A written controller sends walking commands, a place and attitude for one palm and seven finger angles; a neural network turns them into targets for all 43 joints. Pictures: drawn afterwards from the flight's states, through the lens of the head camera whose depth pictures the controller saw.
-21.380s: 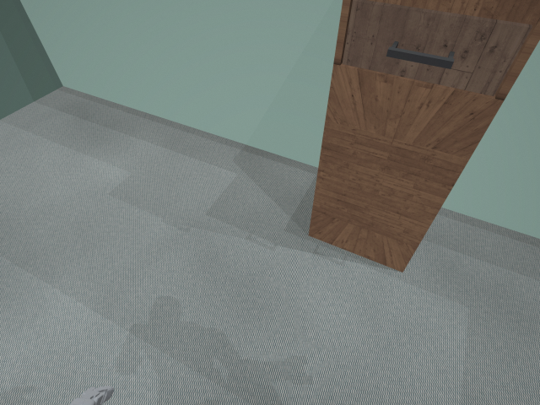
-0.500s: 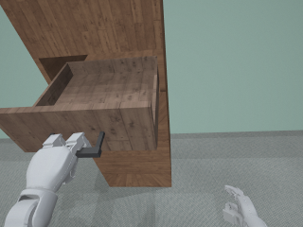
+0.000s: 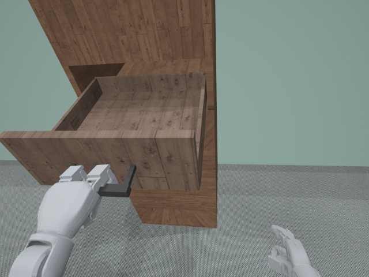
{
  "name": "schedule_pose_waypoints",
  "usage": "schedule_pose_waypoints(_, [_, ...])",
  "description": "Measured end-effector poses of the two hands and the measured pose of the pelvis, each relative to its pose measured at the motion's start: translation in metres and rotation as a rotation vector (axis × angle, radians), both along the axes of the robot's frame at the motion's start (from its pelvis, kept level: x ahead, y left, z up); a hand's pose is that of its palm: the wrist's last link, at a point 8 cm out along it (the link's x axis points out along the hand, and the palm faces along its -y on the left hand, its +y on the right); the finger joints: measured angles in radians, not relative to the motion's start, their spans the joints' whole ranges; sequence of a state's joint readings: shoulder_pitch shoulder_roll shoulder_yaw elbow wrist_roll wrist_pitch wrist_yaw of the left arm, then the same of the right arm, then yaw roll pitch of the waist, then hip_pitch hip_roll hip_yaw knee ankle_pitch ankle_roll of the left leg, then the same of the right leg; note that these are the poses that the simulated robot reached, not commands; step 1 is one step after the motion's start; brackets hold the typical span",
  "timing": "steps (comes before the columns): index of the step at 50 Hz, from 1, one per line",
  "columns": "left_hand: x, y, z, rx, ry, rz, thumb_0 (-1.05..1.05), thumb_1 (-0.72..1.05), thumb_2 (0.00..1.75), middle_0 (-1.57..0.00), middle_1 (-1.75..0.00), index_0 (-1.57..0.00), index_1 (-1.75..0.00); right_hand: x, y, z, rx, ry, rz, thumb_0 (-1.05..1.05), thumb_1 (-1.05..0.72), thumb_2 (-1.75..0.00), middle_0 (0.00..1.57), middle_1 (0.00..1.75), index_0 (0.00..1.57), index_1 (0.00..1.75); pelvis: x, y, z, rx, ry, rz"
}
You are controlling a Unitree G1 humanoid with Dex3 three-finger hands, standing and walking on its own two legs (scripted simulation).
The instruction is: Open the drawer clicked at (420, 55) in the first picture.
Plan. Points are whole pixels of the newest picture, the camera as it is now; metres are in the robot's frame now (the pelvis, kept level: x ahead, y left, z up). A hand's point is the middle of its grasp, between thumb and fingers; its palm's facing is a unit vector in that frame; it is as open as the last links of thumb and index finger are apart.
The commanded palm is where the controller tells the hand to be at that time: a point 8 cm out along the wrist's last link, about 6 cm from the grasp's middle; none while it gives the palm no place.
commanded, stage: open the thumb to release the handle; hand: left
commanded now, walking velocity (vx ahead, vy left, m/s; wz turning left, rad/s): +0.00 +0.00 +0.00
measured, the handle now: (96, 179) +0.25 +0.21 +0.14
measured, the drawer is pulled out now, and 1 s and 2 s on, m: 0.30 0.30 0.30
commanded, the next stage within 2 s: lift the hand off the handle in 0.46 s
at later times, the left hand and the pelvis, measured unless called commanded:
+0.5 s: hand (86, 209) +0.20 +0.22 +0.12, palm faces +0.12 -0.17 -0.98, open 12.7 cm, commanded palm +0.17 +0.21 +0.18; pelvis -0.01 +0.02 +0.00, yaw +0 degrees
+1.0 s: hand (98, 204) +0.21 +0.20 +0.12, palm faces +0.12 -0.14 -0.98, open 13.8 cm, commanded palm +0.18 +0.20 +0.19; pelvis -0.02 +0.02 +0.00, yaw +1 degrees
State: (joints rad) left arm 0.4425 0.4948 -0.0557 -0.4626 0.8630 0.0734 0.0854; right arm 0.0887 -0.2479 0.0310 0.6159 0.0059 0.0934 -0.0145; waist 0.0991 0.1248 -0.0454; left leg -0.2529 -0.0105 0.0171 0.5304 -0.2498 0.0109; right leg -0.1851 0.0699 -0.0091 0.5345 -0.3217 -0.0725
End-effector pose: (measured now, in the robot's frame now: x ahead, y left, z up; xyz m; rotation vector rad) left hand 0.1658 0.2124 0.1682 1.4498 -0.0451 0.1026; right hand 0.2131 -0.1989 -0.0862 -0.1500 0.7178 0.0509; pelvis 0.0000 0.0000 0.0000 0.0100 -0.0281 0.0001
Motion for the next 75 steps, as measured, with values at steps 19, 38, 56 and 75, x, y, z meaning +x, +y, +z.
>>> schedule_pose_waypoints(19, [0.008,0.006,-0.001,-0.028,-0.003,0.001,0.0,0.0,0.51,-0.35,-1.26,-0.36,-1.25,0.007,0.02,0.013,-0.001,-0.026,0.036,0.02,-0.91,-0.9,0.2,0.3,0.2,0.3,-0.005,0.015,0.003,-0.005,-0.017,-0.001])
schedule_pose_waypoints(38, [0.009,0.001,-0.005,-0.041,-0.027,0.002,0.0,-0.48,0.3,-0.3,-1.21,-0.32,-1.2,-0.006,0.046,0.008,0.035,0.01,0.077,0.02,-0.91,-0.9,0.2,0.3,0.2,0.3,-0.016,0.024,0.002,-0.009,-0.032,0.002])
schedule_pose_waypoints(56, [0.019,-0.009,0.015,0.006,-0.027,-0.05,0.0,-0.49,0.3,-0.37,-1.24,-0.33,-1.21,-0.011,0.038,0.01,0.045,-0.019,0.057,0.02,-0.91,-0.9,0.2,0.3,0.19,0.3,-0.024,0.017,0.004,-0.005,-0.066,0.007])
schedule_pose_waypoints(75, [0.021,-0.008,0.063,0.039,-0.078,-0.073,0.0,-0.49,0.3,-0.44,-1.27,-0.37,-1.22,0.001,0.027,0.018,0.052,-0.068,0.08,0.02,-0.91,-0.9,0.2,0.3,0.19,0.3,-0.025,0.006,0.007,-0.004,-0.078,0.016])
